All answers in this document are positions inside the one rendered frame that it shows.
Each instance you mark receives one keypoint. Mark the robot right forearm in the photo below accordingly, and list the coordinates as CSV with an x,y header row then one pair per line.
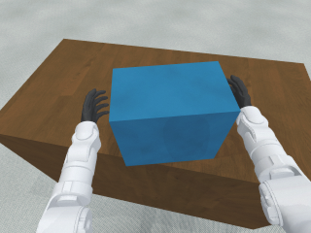
x,y
270,160

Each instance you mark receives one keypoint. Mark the robot left upper arm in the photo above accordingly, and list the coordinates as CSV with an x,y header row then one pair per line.
x,y
69,219

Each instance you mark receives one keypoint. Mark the right robot hand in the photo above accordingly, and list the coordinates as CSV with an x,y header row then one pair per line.
x,y
240,92

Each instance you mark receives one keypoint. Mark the robot right upper arm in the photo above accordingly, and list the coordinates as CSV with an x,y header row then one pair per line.
x,y
287,202

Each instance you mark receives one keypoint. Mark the left robot hand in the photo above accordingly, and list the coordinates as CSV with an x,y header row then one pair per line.
x,y
89,111

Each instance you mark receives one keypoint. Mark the robot left forearm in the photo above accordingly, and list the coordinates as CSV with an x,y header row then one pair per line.
x,y
74,185

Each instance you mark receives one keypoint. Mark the pedestal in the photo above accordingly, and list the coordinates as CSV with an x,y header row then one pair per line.
x,y
38,123

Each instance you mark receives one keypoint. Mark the carton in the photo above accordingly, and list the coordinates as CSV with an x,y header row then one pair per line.
x,y
171,113

